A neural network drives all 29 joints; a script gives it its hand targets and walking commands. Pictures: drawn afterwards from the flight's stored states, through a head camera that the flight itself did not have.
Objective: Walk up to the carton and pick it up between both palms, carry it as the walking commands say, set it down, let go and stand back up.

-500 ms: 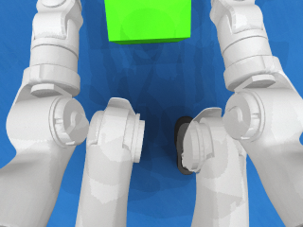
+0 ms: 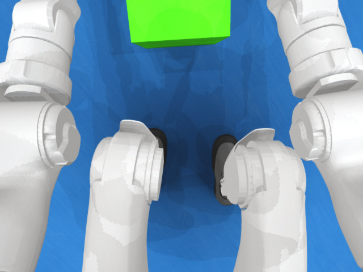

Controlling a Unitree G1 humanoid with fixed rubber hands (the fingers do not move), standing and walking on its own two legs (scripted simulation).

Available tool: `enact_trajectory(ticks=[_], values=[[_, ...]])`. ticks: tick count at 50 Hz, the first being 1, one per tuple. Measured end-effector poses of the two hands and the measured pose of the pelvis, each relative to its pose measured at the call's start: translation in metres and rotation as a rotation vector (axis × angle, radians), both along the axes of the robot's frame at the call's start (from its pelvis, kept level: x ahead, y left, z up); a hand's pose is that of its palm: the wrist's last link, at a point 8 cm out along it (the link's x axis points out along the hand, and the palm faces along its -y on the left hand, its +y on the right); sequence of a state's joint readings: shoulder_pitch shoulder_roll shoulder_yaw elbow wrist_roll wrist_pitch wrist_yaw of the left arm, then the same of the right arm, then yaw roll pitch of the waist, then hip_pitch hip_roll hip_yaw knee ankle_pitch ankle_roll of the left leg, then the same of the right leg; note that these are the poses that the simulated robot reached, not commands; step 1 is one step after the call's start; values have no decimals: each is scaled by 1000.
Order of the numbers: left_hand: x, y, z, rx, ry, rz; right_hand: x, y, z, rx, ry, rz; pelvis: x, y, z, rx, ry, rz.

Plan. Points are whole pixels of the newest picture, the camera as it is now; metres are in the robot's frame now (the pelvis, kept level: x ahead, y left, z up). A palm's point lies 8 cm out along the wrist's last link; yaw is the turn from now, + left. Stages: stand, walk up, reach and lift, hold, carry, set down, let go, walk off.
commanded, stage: set down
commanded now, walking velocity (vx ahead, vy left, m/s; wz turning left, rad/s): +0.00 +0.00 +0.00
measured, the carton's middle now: out of the picture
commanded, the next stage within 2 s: let go in 1.34 s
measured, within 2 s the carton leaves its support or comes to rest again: neither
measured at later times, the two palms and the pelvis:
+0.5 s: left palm out of the picture +0.55 +0.23 -0.02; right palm out of the picture +0.59 -0.10 -0.02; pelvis +0.00 +0.01 +0.10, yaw +0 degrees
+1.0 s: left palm out of the picture +0.55 +0.24 +0.14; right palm out of the picture +0.59 -0.11 +0.14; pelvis +0.03 +0.00 +0.23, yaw +1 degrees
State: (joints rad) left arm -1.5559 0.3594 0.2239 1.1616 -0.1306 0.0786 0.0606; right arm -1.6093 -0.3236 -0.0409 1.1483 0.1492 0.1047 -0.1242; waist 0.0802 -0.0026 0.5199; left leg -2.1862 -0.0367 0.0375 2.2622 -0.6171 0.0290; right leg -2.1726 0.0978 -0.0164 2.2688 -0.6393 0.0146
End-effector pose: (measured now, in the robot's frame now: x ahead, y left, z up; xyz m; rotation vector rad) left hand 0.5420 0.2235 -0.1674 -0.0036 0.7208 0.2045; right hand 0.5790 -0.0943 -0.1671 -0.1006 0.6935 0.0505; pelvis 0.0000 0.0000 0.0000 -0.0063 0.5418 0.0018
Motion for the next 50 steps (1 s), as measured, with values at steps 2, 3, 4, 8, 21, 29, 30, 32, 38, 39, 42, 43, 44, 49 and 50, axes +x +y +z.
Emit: enact_trajectory(ticks=[2,3,4,8,21,29,30,32,38,39,42,43,44,49,50], values=[[3,-1,7,2,-18,2,3,1,9,-4,-22,-4,-1,0,2,-3,3,3],[4,-1,12,3,-28,4,4,1,14,-7,-31,-6,-2,1,4,-4,6,4],[5,-1,17,4,-37,6,5,1,19,-12,-39,-9,-3,1,6,-6,10,7],[8,2,41,6,-56,18,8,0,42,-30,-50,-19,-4,1,18,-10,36,12],[5,11,122,30,-67,14,12,1,126,-33,-62,-41,0,5,75,-21,149,18],[7,8,169,35,-74,10,13,-5,175,-33,-68,-61,4,6,117,-23,194,16],[7,8,176,35,-75,11,13,-6,181,-32,-69,-63,5,6,122,-23,198,16],[8,9,189,37,-76,13,14,-7,194,-30,-72,-66,7,6,133,-22,205,17],[7,12,228,39,-80,23,15,-9,233,-25,-76,-72,13,5,165,-19,220,20],[7,13,234,39,-81,24,15,-9,239,-24,-77,-73,14,4,171,-18,221,21],[7,15,254,38,-83,28,15,-10,258,-22,-79,-74,17,4,188,-17,223,24],[6,15,260,38,-84,29,15,-10,264,-21,-80,-74,18,4,193,-16,224,24],[6,16,266,37,-85,30,15,-10,271,-20,-81,-75,19,3,199,-16,224,25],[5,18,297,32,-90,30,14,-11,301,-18,-85,-73,25,3,229,-15,221,28],[5,18,304,31,-92,30,14,-12,307,-18,-86,-73,26,3,235,-15,221,28]])
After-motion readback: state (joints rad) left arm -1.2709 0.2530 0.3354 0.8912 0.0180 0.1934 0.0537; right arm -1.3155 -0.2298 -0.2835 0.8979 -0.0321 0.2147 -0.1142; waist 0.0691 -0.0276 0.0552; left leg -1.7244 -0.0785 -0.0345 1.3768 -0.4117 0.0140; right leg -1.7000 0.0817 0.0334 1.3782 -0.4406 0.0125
